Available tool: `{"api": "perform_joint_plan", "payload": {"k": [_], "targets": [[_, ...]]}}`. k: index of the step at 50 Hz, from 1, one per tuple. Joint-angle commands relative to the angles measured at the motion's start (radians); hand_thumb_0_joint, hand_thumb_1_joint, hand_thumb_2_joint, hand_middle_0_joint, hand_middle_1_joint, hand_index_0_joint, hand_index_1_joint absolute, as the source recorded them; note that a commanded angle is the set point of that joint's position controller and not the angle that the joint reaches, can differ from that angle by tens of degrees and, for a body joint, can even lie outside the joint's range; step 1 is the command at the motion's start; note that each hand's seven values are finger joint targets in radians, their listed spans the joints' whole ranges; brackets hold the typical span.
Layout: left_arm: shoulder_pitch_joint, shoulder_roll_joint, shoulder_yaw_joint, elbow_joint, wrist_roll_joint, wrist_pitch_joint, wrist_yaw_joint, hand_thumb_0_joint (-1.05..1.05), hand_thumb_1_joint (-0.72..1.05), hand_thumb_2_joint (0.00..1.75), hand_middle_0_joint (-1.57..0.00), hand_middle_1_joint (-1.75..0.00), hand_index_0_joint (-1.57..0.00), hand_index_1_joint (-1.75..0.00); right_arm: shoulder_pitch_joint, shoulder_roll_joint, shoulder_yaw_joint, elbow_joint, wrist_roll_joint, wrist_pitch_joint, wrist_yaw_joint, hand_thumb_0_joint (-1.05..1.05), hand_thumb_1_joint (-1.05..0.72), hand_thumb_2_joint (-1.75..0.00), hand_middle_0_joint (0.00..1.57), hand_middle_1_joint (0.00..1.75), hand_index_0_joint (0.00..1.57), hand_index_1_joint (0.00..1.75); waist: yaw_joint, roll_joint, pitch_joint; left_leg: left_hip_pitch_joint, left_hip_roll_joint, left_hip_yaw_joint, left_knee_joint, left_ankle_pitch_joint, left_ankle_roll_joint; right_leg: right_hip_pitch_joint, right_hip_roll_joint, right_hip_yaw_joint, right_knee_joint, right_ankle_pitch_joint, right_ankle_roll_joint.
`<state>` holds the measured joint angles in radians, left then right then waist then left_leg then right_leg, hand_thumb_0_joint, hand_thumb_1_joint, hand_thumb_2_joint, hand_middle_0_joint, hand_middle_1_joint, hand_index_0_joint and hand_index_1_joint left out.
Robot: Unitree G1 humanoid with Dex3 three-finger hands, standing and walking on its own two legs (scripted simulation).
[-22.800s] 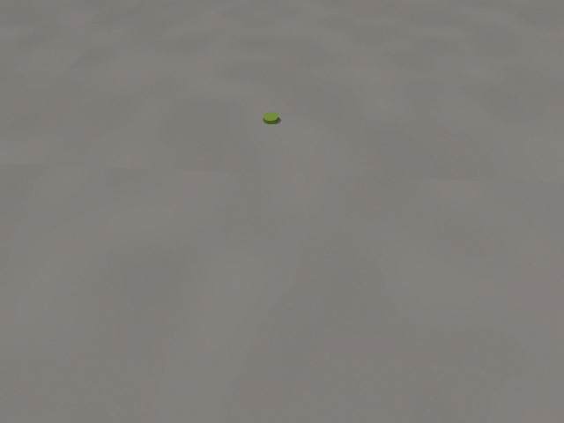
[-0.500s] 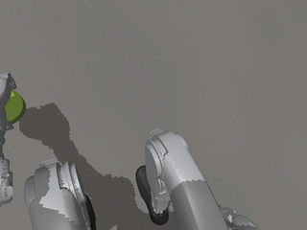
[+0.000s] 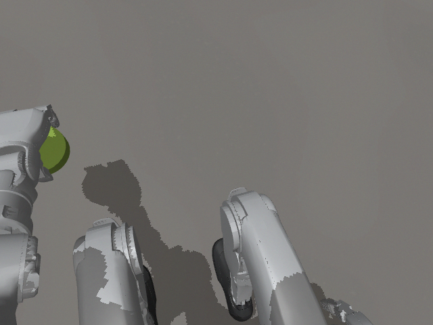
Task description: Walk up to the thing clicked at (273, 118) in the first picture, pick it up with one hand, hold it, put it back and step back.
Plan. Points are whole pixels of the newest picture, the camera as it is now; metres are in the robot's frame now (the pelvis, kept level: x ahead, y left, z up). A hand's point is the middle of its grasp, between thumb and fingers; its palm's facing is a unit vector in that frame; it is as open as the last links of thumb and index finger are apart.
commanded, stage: lift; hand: left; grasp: from above
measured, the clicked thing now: (40, 150) +0.48 +0.27 -0.18
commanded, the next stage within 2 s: hold in 1.40 s
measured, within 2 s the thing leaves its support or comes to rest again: neither
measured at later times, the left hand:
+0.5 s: hand out of the picture +0.40 +0.28 +0.01, palm faces -0.43 -0.09 -0.90, open 11.8 cm
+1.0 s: hand out of the picture +0.36 +0.27 +0.21, palm faces -0.44 -0.11 -0.89, open 11.7 cm
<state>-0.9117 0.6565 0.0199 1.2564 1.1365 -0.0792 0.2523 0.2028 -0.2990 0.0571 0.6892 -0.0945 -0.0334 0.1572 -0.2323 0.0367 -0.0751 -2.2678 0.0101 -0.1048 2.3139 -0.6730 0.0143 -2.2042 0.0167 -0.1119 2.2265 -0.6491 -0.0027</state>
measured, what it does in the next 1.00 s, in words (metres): rises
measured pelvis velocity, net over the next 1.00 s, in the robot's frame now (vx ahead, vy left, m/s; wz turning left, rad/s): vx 0.04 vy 0.01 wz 0.10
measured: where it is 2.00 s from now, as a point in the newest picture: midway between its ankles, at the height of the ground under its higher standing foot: (192, 308)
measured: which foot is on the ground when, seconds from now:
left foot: down 0.00-1.00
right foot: down 0.00-1.00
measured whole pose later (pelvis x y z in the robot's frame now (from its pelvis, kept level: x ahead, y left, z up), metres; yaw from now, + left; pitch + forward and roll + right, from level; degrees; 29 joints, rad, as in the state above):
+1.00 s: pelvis +0.04 +0.01 +0.30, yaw +6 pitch +19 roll -2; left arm -0.41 0.42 -0.17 0.88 1.00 0.03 0.16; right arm 0.23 -0.24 -0.02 0.73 0.05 0.01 -0.07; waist -0.08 0.04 -0.17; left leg -1.10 0.02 -0.01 1.26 -0.51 0.02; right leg -1.07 0.02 -0.02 1.22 -0.48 0.01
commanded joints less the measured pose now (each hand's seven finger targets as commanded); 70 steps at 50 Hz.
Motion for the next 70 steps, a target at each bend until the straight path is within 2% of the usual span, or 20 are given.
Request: {"api": "perform_joint_plan", "payload": {"k": [1, 2, 3, 7, 11, 15, 22, 24, 25, 26, 29, 33, 35, 41, 43, 44, 49, 50, 55, 70], "targets": [[-0.295, 0.235, 0.029, -0.253, -0.016, -0.005, 0.002, 0.0, 0.43, 0.99, -0.8, -0.95, -0.81, -0.94, 0.206, -0.234, -0.107, -0.035, 0.022, 0.019, -0.031, 0.0, -0.91, -0.9, 0.2, 0.3, 0.2, 0.3, 0.02, 0.257, -0.758, 0.55, -0.024, 0.066, -0.292, 0.194, 0.017, 0.427, 0.034, -0.011, -0.283, 0.21, -0.052], [-0.275, 0.237, 0.042, -0.255, -0.019, -0.004, -0.002, 0.0, 0.45, 0.99, -0.81, -0.96, -0.82, -0.94, 0.205, -0.239, -0.114, -0.035, 0.026, 0.022, -0.038, 0.0, -0.91, -0.91, 0.2, 0.3, 0.2, 0.3, 0.027, 0.239, -0.737, 0.547, -0.029, 0.061, -0.306, 0.173, 0.017, 0.41, 0.03, -0.011, -0.295, 0.187, -0.054], [-0.265, 0.213, 0.02, -0.271, -0.027, -0.002, -0.011, 0.0, 0.44, 1.0, -0.82, -0.95, -0.83, -0.94, 0.198, -0.221, -0.113, -0.044, 0.029, 0.026, -0.042, 0.0, -0.91, -0.91, 0.2, 0.3, 0.2, 0.3, 0.029, 0.23, -0.749, 0.556, -0.025, 0.07, -0.324, 0.157, 0.019, 0.435, 0.032, -0.002, -0.313, 0.174, -0.05], [-0.208, 0.176, 0.0, -0.325, -0.044, -0.001, -0.035, 0.0, 0.45, 1.01, -0.83, -0.95, -0.83, -0.94, 0.181, -0.21, -0.123, -0.055, 0.045, 0.037, -0.064, 0.0, -0.91, -0.9, 0.2, 0.3, 0.2, 0.3, 0.043, 0.191, -0.725, 0.568, -0.028, 0.068, -0.38, 0.109, 0.025, 0.455, 0.03, 0.01, -0.366, 0.125, -0.049], [-0.164, 0.178, 0.004, -0.407, -0.068, 0.009, -0.057, 0.0, 0.45, 1.0, -0.81, -0.96, -0.83, -0.95, 0.17, -0.207, -0.136, -0.071, 0.065, 0.046, -0.082, 0.0, -0.91, -0.9, 0.2, 0.3, 0.2, 0.3, 0.071, 0.178, -0.752, 0.647, -0.023, 0.045, -0.462, 0.092, 0.026, 0.498, 0.03, 0.012, -0.403, 0.134, -0.042], [-0.107, 0.137, -0.028, -0.464, -0.092, 0.022, -0.074, 0.0, 0.43, 0.99, -0.79, -0.97, -0.81, -0.95, 0.148, -0.189, -0.137, -0.08, 0.081, 0.049, -0.102, 0.0, -0.91, -0.9, 0.2, 0.3, 0.2, 0.3, 0.074, 0.163, -0.73, 0.711, -0.018, 0.035, -0.542, 0.075, 0.026, 0.561, 0.029, 0.018, -0.46, 0.136, -0.035], [-0.012, 0.122, -0.022, -0.567, -0.115, 0.052, -0.08, 0.0, 0.44, 0.99, -0.81, -0.95, -0.82, -0.94, 0.112, -0.168, -0.145, -0.097, 0.103, 0.053, -0.14, 0.0, -0.9, -0.9, 0.2, 0.3, 0.2, 0.3, 0.101, 0.142, -0.743, 0.88, -0.015, 0.031, -0.682, 0.096, 0.021, 0.699, 0.026, 0.033, -0.585, 0.154, -0.027], [0.005, 0.088, -0.045, -0.607, -0.117, 0.064, -0.083, 0.0, 0.42, 1.01, -0.82, -0.94, -0.82, -0.94, 0.107, -0.154, -0.144, -0.101, 0.11, 0.055, -0.149, 0.0, -0.91, -0.9, 0.2, 0.3, 0.2, 0.3, 0.094, 0.144, -0.72, 0.914, -0.016, 0.036, -0.73, 0.103, 0.021, 0.748, 0.026, 0.038, -0.636, 0.16, -0.025], [0.013, 0.106, -0.028, -0.619, -0.121, 0.071, -0.082, 0.0, 0.42, 1.0, -0.81, -0.95, -0.81, -0.95, 0.1, -0.149, -0.145, -0.103, 0.111, 0.056, -0.155, 0.0, -0.91, -0.9, 0.2, 0.3, 0.2, 0.3, 0.103, 0.12, -0.73, 0.936, -0.016, 0.042, -0.746, 0.101, 0.023, 0.789, 0.028, 0.044, -0.668, 0.153, -0.024], [0.037, 0.113, -0.018, -0.621, -0.127, 0.077, -0.081, 0.0, 0.41, 1.02, -0.81, -0.95, -0.81, -0.95, 0.091, -0.144, -0.143, -0.101, 0.115, 0.057, -0.16, 0.0, -0.91, -0.9, 0.2, 0.3, 0.2, 0.3, 0.107, 0.109, -0.706, 0.944, -0.018, 0.046, -0.769, 0.096, 0.026, 0.82, 0.026, 0.05, -0.701, 0.145, -0.021], [0.089, 0.072, -0.042, -0.648, -0.128, 0.092, -0.089, 0.0, 0.43, 1.02, -0.83, -0.95, -0.83, -0.95, 0.076, -0.134, -0.143, -0.098, 0.123, 0.057, -0.177, 0.0, -0.91, -0.9, 0.2, 0.3, 0.2, 0.3, 0.115, 0.123, -0.698, 1.046, -0.017, 0.042, -0.854, 0.13, 0.018, 0.887, 0.024, 0.052, -0.762, 0.17, -0.021], [0.123, 0.039, -0.069, -0.652, -0.139, 0.105, -0.091, 0.0, 0.42, 1.02, -0.85, -0.93, -0.84, -0.94, 0.065, -0.108, -0.134, -0.092, 0.133, 0.055, -0.199, 0.0, -0.91, -0.91, 0.2, 0.3, 0.2, 0.3, 0.109, 0.079, -0.602, 1.112, -0.022, 0.061, -0.949, 0.108, 0.019, 0.996, 0.031, 0.074, -0.891, 0.139, -0.02], [0.179, 0.03, -0.068, -0.627, -0.151, 0.111, -0.09, 0.0, 0.43, 1.02, -0.86, -0.91, -0.84, -0.93, 0.05, -0.103, -0.129, -0.084, 0.139, 0.049, -0.209, 0.0, -0.91, -0.91, 0.2, 0.3, 0.2, 0.3, 0.12, 0.061, -0.543, 1.149, -0.02, 0.053, -1.013, 0.086, 0.017, 1.043, 0.032, 0.079, -0.945, 0.115, -0.019], [0.213, -0.017, -0.104, -0.597, -0.148, 0.108, -0.078, 0.0, 0.36, 0.97, -0.81, -0.89, -0.79, -0.91, 0.061, -0.088, -0.127, -0.062, 0.144, 0.028, -0.231, 0.0, -0.91, -0.91, 0.2, 0.3, 0.2, 0.3, 0.133, 0.042, -0.473, 1.299, -0.021, 0.069, -1.136, 0.179, 0.01, 1.192, 0.034, 0.102, -1.092, 0.174, -0.023], [0.178, -0.03, -0.122, -0.586, -0.144, 0.106, -0.07, 0.0, 0.33, 0.96, -0.79, -0.89, -0.77, -0.91, 0.07, -0.084, -0.126, -0.049, 0.143, 0.02, -0.235, 0.0, -0.91, -0.91, 0.2, 0.3, 0.2, 0.3, 0.119, 0.043, -0.448, 1.342, -0.018, 0.073, -1.172, 0.208, 0.009, 1.228, 0.036, 0.105, -1.137, 0.201, -0.022], [0.178, -0.013, -0.106, -0.582, -0.144, 0.105, -0.064, 0.0, 0.33, 0.95, -0.79, -0.88, -0.77, -0.9, 0.066, -0.09, -0.131, -0.047, 0.143, 0.017, -0.236, 0.0, -0.91, -0.91, 0.2, 0.3, 0.2, 0.3, 0.134, 0.046, -0.451, 1.375, -0.015, 0.069, -1.201, 0.211, 0.007, 1.252, 0.034, 0.105, -1.155, 0.203, -0.023], [0.199, -0.06, -0.138, -0.516, -0.131, 0.103, -0.051, 0.0, 0.34, 0.93, -0.79, -0.87, -0.78, -0.89, 0.071, -0.091, -0.128, -0.039, 0.139, 0.01, -0.234, 0.0, -0.91, -0.91, 0.2, 0.3, 0.2, 0.3, 0.142, 0.05, -0.394, 1.489, -0.007, 0.052, -1.32, 0.247, -0.001, 1.331, 0.038, 0.097, -1.237, 0.247, -0.023], [0.202, -0.041, -0.126, -0.516, -0.13, 0.104, -0.048, 0.0, 0.34, 0.96, -0.81, -0.86, -0.79, -0.89, 0.072, -0.094, -0.132, -0.041, 0.14, 0.01, -0.233, 0.0, -0.91, -0.91, 0.2, 0.3, 0.2, 0.3, 0.153, 0.038, -0.394, 1.511, -0.011, 0.063, -1.335, 0.264, 0.001, 1.368, 0.038, 0.101, -1.262, 0.259, -0.023], [0.247, -0.071, -0.136, -0.485, -0.138, 0.112, -0.047, 0.0, 0.37, 0.94, -0.83, -0.86, -0.81, -0.88, 0.095, -0.093, -0.137, -0.038, 0.139, 0.011, -0.227, 0.0, -0.91, -0.91, 0.2, 0.3, 0.2, 0.3, 0.155, 0.015, -0.372, 1.607, -0.012, 0.078, -1.401, 0.409, 0.0, 1.479, 0.035, 0.102, -1.335, 0.384, -0.022], [0.277, -0.082, -0.141, -0.555, -0.144, 0.108, -0.053, 0.0, 0.42, 0.98, -0.85, -0.87, -0.84, -0.88, 0.093, -0.097, -0.15, -0.06, 0.139, 0.026, -0.216, 0.0, -0.9, -0.9, 0.2, 0.3, 0.2, 0.3, 0.169, -0.008, -0.343, 1.825, -0.016, 0.095, -1.569, 0.575, -0.001, 1.691, 0.027, 0.121, -1.512, 0.535, -0.016]]}}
